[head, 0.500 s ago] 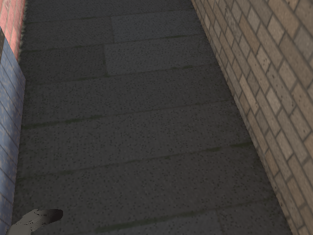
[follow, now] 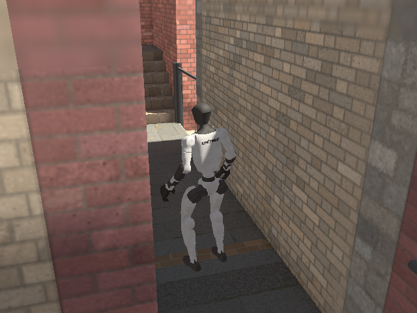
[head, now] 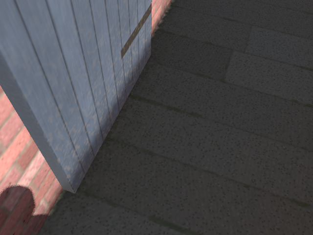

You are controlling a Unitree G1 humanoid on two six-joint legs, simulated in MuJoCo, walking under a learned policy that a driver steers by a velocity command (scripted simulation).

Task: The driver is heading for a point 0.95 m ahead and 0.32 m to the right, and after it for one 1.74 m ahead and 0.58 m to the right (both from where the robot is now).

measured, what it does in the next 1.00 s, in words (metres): walks ahead, turning right: left foot, then right foot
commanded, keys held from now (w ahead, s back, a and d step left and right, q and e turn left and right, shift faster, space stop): e+shift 0.16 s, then w+e+shift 0.60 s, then w+q+shift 0.24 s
